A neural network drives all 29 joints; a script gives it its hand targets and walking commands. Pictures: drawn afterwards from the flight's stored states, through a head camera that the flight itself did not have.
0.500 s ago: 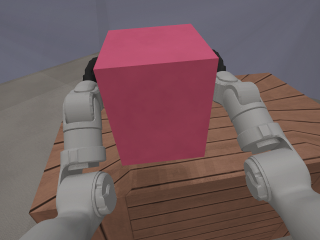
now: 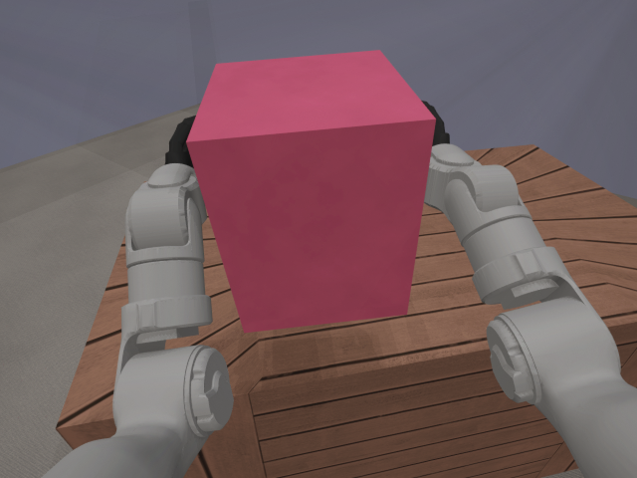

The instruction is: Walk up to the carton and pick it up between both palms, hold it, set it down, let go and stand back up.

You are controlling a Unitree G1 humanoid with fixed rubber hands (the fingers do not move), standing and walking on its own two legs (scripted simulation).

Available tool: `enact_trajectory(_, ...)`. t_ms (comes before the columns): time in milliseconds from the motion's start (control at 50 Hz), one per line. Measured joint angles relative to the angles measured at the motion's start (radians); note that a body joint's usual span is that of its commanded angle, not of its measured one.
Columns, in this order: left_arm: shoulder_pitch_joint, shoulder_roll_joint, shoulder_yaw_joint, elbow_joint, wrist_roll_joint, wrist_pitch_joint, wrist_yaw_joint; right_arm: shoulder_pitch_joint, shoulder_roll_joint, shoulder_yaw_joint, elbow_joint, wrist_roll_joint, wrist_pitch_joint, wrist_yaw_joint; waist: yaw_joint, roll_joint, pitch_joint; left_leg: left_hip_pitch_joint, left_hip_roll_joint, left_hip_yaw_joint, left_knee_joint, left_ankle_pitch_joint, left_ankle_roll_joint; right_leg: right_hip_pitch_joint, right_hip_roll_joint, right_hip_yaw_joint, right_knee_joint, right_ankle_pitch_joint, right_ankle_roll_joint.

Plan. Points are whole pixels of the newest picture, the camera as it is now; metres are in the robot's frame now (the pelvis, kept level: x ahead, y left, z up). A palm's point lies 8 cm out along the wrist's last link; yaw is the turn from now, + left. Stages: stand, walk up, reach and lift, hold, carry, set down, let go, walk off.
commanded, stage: hold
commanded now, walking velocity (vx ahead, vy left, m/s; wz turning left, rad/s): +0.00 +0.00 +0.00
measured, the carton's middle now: (312, 190) +0.37 +0.00 +0.24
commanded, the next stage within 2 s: none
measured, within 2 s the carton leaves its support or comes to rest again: neither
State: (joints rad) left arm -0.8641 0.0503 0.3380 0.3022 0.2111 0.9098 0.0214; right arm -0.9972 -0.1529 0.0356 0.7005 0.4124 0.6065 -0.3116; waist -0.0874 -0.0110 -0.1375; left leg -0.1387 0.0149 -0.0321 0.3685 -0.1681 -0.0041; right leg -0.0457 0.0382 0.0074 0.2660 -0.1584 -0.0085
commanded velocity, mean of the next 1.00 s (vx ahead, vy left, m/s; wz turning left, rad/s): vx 0.00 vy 0.00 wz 0.00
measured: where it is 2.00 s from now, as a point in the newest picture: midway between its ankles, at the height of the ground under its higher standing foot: outside the picture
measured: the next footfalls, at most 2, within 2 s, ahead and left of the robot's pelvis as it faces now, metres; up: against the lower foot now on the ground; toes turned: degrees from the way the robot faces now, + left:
none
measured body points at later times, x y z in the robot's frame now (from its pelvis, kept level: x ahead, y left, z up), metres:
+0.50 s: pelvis +0.00 +0.00 +0.00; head -0.08 +0.02 +0.44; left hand +0.39 +0.16 +0.27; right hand +0.39 -0.14 +0.28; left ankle +0.02 +0.12 -0.75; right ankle -0.01 -0.11 -0.75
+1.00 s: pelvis +0.00 +0.00 +0.00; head -0.08 +0.02 +0.44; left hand +0.39 +0.15 +0.27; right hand +0.39 -0.14 +0.28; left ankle +0.02 +0.12 -0.75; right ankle +0.00 -0.11 -0.75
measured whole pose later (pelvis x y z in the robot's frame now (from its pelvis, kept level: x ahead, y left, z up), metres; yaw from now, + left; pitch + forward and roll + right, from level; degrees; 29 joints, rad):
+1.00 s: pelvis +0.00 +0.00 +0.00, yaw +0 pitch -3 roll -1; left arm -0.89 0.06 0.34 0.33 0.20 0.91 0.03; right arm -1.02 -0.16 0.03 0.72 0.41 0.62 -0.31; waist -0.08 -0.01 -0.15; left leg -0.15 0.01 -0.04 0.37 -0.17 0.00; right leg -0.06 0.04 0.02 0.27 -0.16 -0.01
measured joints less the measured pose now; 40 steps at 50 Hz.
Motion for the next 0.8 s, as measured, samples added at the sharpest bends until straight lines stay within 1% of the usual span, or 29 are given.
enact_trajectory(380,-0.032,0.011,0.008,0.05,-0.006,-0.009,-0.001,-0.029,0.0,-0.009,0.035,-0.008,0.006,0.0,0.004,0.0,-0.007,-0.007,-0.003,-0.005,-0.004,0.005,0.0,-0.008,0.0,0.002,-0.001,0.003,0.0)
enact_trajectory(540,-0.016,0.01,-0.002,0.029,-0.007,-0.005,0.001,-0.02,-0.001,-0.006,0.023,0.0,0.007,-0.002,-0.001,-0.002,-0.01,-0.01,-0.003,-0.007,0.004,-0.001,0.001,-0.007,0.001,0.003,-0.002,0.001,0.0)
enact_trajectory(800,-0.01,0.005,-0.001,0.017,-0.005,0.001,0.004,-0.015,-0.003,-0.002,0.017,0.005,0.011,-0.001,0.001,0.001,-0.007,-0.005,-0.002,-0.007,0.002,-0.001,0.0,-0.005,0.003,0.007,-0.001,0.001,0.0)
